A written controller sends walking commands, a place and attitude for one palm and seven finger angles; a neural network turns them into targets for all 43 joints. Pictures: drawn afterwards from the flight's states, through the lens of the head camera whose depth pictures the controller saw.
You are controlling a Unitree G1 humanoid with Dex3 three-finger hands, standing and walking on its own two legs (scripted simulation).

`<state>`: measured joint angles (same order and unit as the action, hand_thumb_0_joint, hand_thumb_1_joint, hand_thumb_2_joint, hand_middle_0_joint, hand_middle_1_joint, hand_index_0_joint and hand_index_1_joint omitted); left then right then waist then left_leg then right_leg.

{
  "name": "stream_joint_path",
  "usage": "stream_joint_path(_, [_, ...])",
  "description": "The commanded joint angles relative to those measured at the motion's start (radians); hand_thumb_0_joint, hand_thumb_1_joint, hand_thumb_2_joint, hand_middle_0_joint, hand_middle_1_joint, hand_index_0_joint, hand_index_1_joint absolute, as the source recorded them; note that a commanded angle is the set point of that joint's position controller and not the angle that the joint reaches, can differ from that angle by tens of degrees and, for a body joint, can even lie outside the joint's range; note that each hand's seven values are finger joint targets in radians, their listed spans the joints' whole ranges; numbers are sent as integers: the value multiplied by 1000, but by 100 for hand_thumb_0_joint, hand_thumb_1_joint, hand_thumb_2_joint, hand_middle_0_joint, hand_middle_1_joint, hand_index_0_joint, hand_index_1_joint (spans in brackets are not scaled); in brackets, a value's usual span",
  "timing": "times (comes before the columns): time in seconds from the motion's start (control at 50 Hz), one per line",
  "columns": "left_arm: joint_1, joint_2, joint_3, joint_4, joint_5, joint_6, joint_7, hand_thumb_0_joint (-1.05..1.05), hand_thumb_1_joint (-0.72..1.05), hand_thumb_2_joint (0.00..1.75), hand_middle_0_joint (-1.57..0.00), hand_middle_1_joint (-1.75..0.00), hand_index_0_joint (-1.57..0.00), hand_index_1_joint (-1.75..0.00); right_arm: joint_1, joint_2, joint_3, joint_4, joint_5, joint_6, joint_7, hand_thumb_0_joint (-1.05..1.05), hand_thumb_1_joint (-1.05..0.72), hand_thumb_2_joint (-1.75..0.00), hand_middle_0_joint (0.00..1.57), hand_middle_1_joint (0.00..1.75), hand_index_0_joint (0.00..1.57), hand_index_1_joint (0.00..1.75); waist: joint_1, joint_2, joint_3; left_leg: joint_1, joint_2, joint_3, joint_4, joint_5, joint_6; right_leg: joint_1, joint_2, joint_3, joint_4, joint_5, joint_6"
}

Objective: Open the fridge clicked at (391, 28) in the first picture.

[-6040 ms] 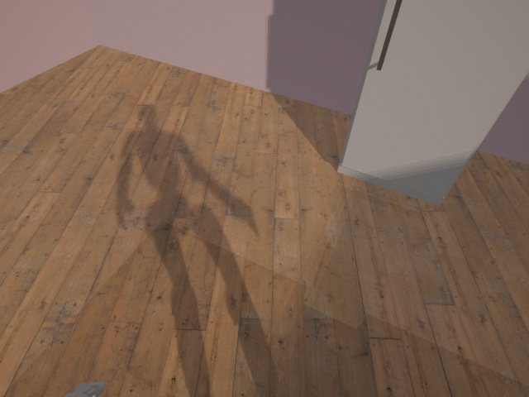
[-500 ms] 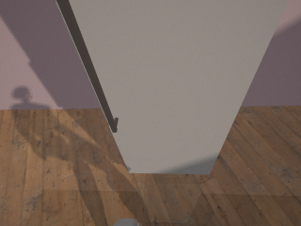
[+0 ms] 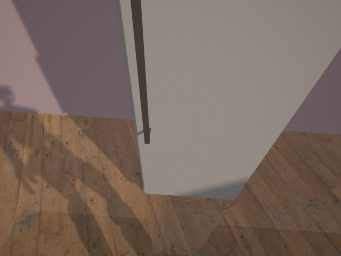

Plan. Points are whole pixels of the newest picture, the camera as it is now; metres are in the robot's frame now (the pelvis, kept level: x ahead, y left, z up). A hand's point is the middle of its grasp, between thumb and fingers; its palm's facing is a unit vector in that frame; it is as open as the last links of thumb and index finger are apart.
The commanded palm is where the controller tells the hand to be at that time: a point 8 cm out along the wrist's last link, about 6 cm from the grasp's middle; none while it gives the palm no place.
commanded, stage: come to a stop and stand still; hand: left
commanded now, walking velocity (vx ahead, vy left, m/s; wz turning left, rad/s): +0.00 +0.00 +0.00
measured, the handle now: (143, 79) +0.51 +0.12 +0.14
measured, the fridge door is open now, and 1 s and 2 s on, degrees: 0 0 0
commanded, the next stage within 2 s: look again from close up in 0.40 s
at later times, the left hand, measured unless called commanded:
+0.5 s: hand out of the picture -0.01 +0.17 -0.18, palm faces +0.03 -0.99 -0.16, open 7.3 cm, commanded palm none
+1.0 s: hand out of the picture +0.02 +0.17 -0.17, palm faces +0.02 -0.97 -0.23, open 7.3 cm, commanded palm none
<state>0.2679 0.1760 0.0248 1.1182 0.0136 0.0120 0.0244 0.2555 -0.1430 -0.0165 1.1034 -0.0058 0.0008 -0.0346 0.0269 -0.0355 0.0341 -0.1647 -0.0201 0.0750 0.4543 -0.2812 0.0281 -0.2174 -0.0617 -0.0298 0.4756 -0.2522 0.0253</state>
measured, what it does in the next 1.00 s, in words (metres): stands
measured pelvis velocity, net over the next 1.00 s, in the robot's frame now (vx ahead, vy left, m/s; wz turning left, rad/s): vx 0.01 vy -0.01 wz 0.00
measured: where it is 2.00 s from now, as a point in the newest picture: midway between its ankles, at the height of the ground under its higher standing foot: outside the picture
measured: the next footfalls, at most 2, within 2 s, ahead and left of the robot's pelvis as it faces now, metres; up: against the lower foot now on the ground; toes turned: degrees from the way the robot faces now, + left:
none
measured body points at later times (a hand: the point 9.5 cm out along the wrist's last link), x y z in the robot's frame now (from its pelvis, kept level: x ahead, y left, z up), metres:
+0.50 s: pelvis +0.00 +0.01 +0.01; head +0.02 +0.02 +0.45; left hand -0.01 +0.22 -0.16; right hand -0.02 -0.19 -0.16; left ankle -0.02 +0.10 -0.74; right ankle +0.00 -0.13 -0.74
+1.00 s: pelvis +0.01 -0.01 +0.00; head +0.01 -0.03 +0.45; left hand +0.02 +0.22 -0.15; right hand +0.02 -0.23 -0.17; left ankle -0.02 +0.10 -0.74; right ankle +0.00 -0.13 -0.74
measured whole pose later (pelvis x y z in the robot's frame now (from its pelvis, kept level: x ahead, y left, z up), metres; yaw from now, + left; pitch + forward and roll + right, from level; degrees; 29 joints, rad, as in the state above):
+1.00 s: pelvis +0.01 -0.01 +0.00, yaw +0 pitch -2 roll +1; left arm 0.27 0.14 -0.01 1.11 0.01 -0.02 0.03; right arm 0.29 -0.18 0.01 1.09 -0.01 -0.03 -0.03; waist 0.00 0.04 0.01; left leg -0.13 -0.01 0.08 0.45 -0.29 0.02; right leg -0.20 -0.05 -0.03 0.51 -0.28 0.02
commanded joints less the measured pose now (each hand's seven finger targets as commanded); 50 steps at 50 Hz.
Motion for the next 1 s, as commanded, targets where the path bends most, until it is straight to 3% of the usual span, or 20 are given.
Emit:
stream_joint_path(0.0, [44, 84, -1, -3, -3, -30, 12, 0, 90, 90, -20, -30, -20, -30, 60, -105, -15, -16, 3, -22, -2, 0, -90, -90, 20, 30, 20, 30, -28, -60, -52, 27, 132, -98, -84, 293, -14, 78, -80, 68, -78, 322, -40])
stream_joint_path(0.06, [28, 63, -7, 0, -3, -24, 14, 0, 90, 90, -20, -30, -20, -30, 62, -102, -9, 8, 3, -27, -2, 0, -90, -90, 20, 30, 20, 30, -25, -8, -11, 19, 139, -102, -128, 253, -7, 57, -65, 51, -102, 210, -24])
stream_joint_path(0.12, [27, 54, -10, 11, -3, -14, 15, 0, 90, 90, -20, -30, -20, -30, 62, -94, -4, 22, 1, -23, -1, 0, -90, -90, 20, 30, 20, 30, -20, 39, 57, -36, 136, -118, -176, 119, -7, 36, -52, 53, -124, 100, -20])
stream_joint_path(0.22, [48, 48, -12, 19, -1, -11, 14, 0, 90, 90, -20, -30, -20, -30, 75, -90, -6, 27, -1, -23, -1, 0, -90, -90, 20, 30, 20, 30, -15, 64, 78, -76, 139, -137, -218, 15, -2, 42, -46, 45, -120, 89, -17])
stream_joint_path(0.46, [68, 36, -10, 25, -1, -21, 19, 0, 90, 90, -20, -30, -20, -30, 111, -73, -5, 40, 2, -35, -7, 0, -90, -90, 20, 30, 20, 30, -21, 36, 26, -6, 138, -114, -165, 215, 0, 58, -54, 43, -111, 175, -19])
stream_joint_path(0.48, [117, 70, -24, 37, 10, -42, 56, 0, 90, 90, -20, -30, -20, -30, 25, -126, 4, -42, 12, -46, 8, 0, -90, -90, 20, 30, 20, 30, 1, 41, 29, -71, 153, -86, 12, 349, -21, 39, -80, 65, -74, 309, -37])
stream_joint_path(0.5, [104, 85, -18, 1, 4, -48, 47, 0, 90, 90, -20, -30, -20, -30, 88, -88, 4, -56, -6, -42, 11, 0, -90, -90, 20, 30, 20, 30, -32, 96, -36, -65, 104, -102, -32, 159, -21, 62, -82, 69, -35, 151, -55])
stream_joint_path(0.52, [93, 76, -24, -12, 3, -45, 36, 0, 90, 90, -20, -30, -20, -30, 105, -90, 8, -60, -8, -44, 13, 0, -90, -90, 20, 30, 20, 30, -27, 113, -20, -99, 118, -120, -63, 90, -11, 29, -57, 52, -20, 22, -62])
stream_joint_path(0.54, [93, 68, -26, -15, 4, -50, 28, 0, 90, 90, -20, -30, -20, -30, 103, -80, 10, -69, -14, -53, 15, 0, -90, -90, 20, 30, 20, 30, -21, 209, -49, -85, 116, -131, -57, 192, -4, 37, -49, 42, 6, 80, -65])
stream_joint_path(0.56, [95, 67, -24, -15, 3, -51, 24, 0, 90, 90, -20, -30, -20, -30, 116, -83, 10, -76, -11, -55, 9, 0, -90, -90, 20, 30, 20, 30, -27, 205, -56, -61, 127, -135, -57, 289, 1, 37, -36, 27, 25, 97, -64])
stream_joint_path(0.6, [89, 47, -29, -13, 1, -47, 20, 0, 90, 90, -20, -30, -20, -30, 122, -92, 10, -82, -6, -52, 1, 0, -90, -90, 20, 30, 20, 30, -27, 103, -17, -54, 133, -134, -50, 323, 14, 22, -32, 27, 11, 107, -60])
stream_joint_path(0.62, [85, 43, -30, -13, 0, -45, 20, 0, 90, 90, -20, -30, -20, -30, 127, -98, 9, -82, -5, -50, 0, 0, -90, -90, 20, 30, 20, 30, -32, 54, 8, -56, 132, -133, -53, 301, 16, 11, -33, 29, 4, 113, -58])
stream_joint_path(0.68, [75, 48, -28, -21, -1, -41, 16, 0, 90, 90, -20, -30, -20, -30, 119, -107, 9, -81, -5, -45, 2, 0, -90, -90, 20, 30, 20, 30, -31, 21, 53, -73, 124, -130, -84, 212, 16, -5, -35, 38, -10, 97, -55])
stream_joint_path(0.72, [74, 52, -26, -26, -1, -38, 15, 0, 90, 90, -20, -30, -20, -30, 113, -113, 10, -79, -6, -43, 4, 0, -90, -90, 20, 30, 20, 30, -30, 26, 76, -84, 120, -129, -107, 147, 16, -14, -33, 47, -22, 77, -53])
stream_joint_path(0.98, [57, 89, -15, -38, -2, -43, 12, 0, 90, 90, -20, -30, -20, -30, 88, -117, 14, -38, -8, -41, 3, 0, -90, -90, 20, 30, 20, 30, -26, 14, 37, -28, 116, -89, -103, 169, 4, 24, -53, 74, -54, 199, -62])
